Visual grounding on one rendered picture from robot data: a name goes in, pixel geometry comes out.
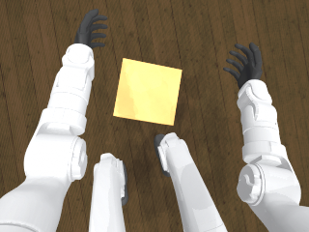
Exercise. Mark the left robot upper arm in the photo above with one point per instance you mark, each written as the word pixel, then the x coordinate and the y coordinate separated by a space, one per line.
pixel 53 162

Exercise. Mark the robot right forearm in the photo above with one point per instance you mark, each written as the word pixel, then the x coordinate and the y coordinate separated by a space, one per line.
pixel 260 130

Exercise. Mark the right robot thigh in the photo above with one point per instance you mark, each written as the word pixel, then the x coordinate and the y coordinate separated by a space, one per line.
pixel 198 212

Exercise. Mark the right robot upper arm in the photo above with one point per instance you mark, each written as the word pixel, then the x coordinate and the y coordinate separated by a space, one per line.
pixel 273 194

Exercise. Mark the robot left forearm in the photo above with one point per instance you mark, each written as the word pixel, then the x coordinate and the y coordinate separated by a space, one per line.
pixel 69 97

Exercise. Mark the right robot hand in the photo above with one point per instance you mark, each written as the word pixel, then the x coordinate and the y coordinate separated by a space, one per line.
pixel 251 67

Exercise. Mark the carton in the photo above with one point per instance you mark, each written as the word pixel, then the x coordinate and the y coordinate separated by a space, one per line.
pixel 147 92

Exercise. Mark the left robot hand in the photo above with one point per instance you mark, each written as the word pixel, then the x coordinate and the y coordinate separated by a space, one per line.
pixel 84 33

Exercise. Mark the robot left foot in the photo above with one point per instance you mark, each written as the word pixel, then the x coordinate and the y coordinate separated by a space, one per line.
pixel 125 198

